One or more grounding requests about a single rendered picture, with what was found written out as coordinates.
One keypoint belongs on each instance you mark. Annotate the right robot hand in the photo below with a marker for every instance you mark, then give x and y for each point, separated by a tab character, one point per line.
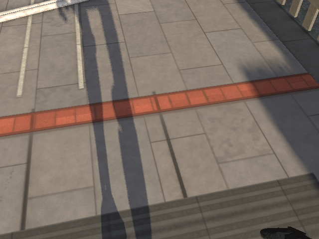
282	233

